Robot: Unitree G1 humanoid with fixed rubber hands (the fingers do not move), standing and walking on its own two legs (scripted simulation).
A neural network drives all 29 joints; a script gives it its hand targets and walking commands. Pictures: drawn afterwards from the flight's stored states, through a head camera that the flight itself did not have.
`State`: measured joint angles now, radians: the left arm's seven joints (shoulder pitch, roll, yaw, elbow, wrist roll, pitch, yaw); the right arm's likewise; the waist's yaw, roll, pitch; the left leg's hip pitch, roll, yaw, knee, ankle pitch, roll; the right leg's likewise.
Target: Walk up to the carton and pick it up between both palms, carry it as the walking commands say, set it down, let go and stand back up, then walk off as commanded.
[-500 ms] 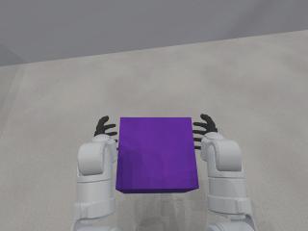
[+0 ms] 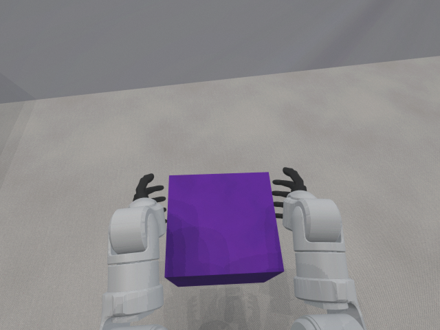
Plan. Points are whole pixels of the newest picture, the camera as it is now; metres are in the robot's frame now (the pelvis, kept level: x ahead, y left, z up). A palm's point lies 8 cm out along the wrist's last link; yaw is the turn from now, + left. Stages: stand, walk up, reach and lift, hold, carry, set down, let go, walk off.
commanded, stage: carry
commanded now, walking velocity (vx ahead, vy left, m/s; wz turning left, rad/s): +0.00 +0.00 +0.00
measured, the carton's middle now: (220, 233) +0.31 +0.01 -0.01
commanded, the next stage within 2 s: none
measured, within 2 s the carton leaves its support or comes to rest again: neither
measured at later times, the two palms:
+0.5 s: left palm (134, 220) +0.29 +0.16 +0.07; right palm (287, 213) +0.30 -0.11 +0.08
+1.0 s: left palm (130, 228) +0.28 +0.17 +0.06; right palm (286, 224) +0.28 -0.11 +0.06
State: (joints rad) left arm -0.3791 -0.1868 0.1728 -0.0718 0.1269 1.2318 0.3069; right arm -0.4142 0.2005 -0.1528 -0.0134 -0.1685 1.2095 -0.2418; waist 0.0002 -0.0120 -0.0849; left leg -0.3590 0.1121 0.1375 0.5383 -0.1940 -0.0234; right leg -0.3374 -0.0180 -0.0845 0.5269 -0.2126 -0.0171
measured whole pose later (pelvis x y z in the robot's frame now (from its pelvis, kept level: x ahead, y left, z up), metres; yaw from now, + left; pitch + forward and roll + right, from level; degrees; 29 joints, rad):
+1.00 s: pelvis -0.01 +0.02 +0.00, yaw +1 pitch +2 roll -1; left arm -0.23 -0.15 0.12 0.00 0.17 0.97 0.12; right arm -0.24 0.15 -0.09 0.04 -0.15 0.96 -0.14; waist 0.00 -0.01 -0.11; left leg -0.38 0.08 0.14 0.55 -0.19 0.01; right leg -0.36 -0.06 -0.08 0.53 -0.20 0.02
